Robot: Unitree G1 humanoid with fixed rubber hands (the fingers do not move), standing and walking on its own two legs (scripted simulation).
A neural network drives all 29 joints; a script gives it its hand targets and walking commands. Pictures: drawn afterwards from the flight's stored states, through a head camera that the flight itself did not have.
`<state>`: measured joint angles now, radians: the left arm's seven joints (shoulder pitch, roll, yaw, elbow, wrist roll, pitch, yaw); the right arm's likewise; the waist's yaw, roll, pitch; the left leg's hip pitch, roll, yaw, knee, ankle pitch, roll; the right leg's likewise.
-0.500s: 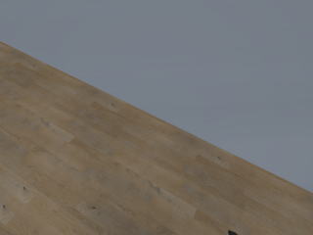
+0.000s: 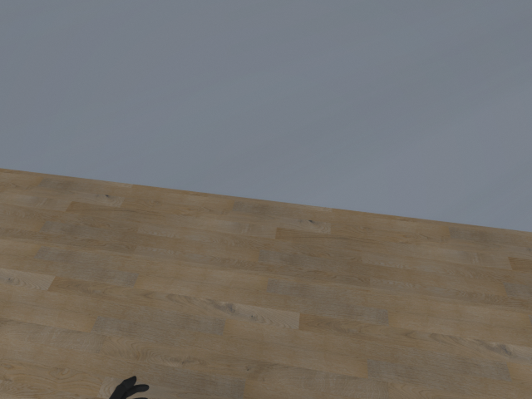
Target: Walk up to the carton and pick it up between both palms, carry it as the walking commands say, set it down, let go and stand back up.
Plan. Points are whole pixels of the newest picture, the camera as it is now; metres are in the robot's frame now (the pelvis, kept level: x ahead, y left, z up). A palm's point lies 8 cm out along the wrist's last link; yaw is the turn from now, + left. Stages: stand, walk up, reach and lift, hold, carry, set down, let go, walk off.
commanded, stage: walk up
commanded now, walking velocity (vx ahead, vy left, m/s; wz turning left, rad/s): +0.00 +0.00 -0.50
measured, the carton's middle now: out of the picture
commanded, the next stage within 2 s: none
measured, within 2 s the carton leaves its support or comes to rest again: neither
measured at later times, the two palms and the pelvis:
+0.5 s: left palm out of the picture +0.13 +0.27 -0.12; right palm out of the picture +0.00 -0.23 -0.09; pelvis -0.01 +0.03 +0.02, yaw -15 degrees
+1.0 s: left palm out of the picture +0.15 +0.16 -0.11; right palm out of the picture -0.11 -0.27 -0.11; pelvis -0.05 -0.01 +0.01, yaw -30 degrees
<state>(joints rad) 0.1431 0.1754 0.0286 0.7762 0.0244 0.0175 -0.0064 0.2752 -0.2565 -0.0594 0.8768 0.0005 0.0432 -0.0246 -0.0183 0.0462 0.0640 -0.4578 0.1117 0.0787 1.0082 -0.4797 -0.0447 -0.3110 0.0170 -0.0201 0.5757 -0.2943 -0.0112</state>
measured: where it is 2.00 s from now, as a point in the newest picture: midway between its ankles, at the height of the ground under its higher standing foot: outside the picture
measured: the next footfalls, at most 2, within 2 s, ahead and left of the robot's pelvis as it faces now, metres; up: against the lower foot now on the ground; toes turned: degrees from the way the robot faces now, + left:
left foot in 0.24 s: +0.07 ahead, +0.11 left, +0.00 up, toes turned -4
right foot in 0.70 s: -0.04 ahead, -0.12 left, +0.00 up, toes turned -25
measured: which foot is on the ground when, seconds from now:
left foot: up 0.00-0.22, down 0.24-0.70, up 0.72-1.00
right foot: down 0.00-0.22, up 0.24-0.68, down 0.70-1.00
